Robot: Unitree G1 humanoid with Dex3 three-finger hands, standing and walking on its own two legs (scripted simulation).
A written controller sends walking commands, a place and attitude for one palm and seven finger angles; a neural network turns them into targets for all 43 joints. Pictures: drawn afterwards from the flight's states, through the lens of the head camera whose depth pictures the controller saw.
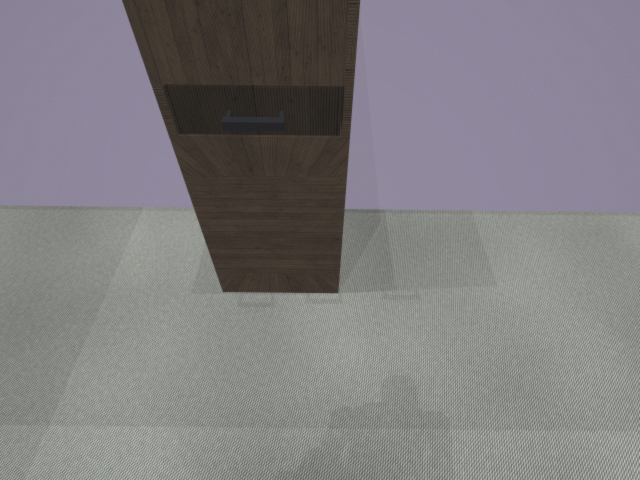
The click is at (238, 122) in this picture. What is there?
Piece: drawer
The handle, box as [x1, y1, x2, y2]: [221, 110, 284, 130]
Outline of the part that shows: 221,120 223,130 284,130 284,111 280,111 278,117 232,117 231,110 227,110 226,115 222,117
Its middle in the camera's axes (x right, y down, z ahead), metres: -0.15 -0.27 +0.87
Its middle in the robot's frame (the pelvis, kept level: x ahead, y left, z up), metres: +0.83 +0.19 -0.01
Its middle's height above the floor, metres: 0.77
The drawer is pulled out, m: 0.00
